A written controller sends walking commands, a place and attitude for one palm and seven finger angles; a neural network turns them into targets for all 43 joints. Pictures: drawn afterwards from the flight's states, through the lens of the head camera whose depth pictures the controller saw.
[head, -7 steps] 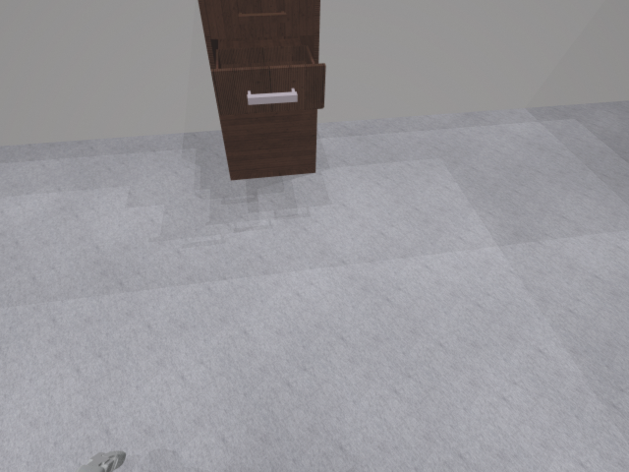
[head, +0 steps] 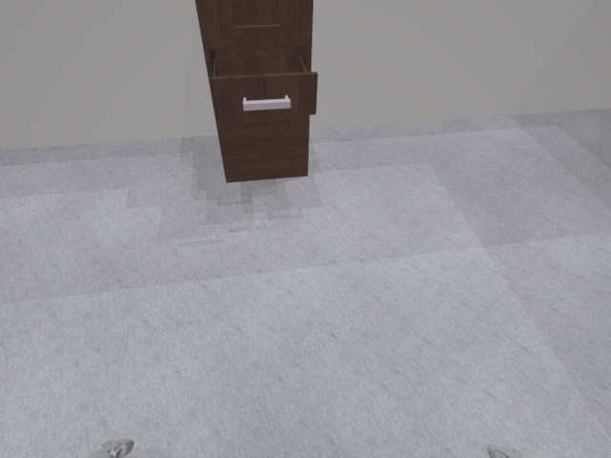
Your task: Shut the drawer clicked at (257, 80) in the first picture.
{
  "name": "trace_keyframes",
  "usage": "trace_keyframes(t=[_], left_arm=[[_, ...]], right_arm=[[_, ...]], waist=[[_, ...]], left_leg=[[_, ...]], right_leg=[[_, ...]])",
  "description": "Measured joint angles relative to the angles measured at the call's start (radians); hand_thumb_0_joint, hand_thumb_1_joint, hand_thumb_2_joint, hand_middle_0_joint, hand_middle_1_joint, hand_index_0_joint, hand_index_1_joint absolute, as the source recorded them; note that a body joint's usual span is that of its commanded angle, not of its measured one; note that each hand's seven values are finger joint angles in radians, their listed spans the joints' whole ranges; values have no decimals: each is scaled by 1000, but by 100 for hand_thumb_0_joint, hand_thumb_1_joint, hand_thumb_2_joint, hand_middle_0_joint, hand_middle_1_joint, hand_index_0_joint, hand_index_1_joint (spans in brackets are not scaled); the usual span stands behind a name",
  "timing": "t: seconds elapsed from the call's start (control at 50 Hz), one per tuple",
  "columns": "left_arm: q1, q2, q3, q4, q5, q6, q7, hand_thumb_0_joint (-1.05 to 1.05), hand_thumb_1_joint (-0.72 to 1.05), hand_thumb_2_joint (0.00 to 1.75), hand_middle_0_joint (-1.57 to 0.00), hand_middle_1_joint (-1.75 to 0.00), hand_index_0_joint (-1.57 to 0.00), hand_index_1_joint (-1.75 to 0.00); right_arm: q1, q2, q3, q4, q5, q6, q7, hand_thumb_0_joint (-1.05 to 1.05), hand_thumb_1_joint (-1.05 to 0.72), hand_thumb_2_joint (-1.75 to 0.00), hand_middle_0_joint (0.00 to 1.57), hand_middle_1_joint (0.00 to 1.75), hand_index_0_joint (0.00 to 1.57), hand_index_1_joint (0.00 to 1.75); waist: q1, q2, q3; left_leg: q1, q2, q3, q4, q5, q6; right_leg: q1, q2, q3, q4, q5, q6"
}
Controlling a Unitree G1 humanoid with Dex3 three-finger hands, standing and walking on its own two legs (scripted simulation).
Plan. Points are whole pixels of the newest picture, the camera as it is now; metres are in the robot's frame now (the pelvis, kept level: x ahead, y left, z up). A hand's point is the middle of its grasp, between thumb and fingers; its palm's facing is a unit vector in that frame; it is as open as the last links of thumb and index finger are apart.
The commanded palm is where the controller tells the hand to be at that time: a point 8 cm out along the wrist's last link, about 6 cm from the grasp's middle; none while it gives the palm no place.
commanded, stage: stand and wait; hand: left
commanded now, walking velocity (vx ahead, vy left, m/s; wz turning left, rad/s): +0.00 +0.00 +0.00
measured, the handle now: (266, 101) +1.30 +0.22 -0.17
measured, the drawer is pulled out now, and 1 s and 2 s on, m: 0.27 0.27 0.27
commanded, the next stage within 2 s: look at it before walking up in 0.68 s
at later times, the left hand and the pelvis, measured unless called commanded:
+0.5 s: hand out of the picture +0.04 +0.23 -0.15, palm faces -0.03 -0.94 -0.33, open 7.4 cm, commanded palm none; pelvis -0.02 -0.01 +0.01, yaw +0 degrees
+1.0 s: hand out of the picture +0.05 +0.22 -0.15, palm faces -0.05 -0.95 -0.31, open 7.4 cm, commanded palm none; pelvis -0.02 -0.01 +0.01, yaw -1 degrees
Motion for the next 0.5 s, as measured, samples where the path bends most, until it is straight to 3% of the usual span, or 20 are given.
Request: trace_keyframes(t=[0.5], left_arm=[[44, -15, 5, 108, 0, -3, 0, 0, 91, 90, -20, -30, -20, -30]], right_arm=[[55, -1, -2, 131, 6, 8, -1, 0, -90, -90, 21, 30, 20, 30]], waist=[[-4, 1, 29]], left_leg=[[14, 21, -6, -75, 67, -21]], right_leg=[[13, 21, -6, -74, 67, -18]])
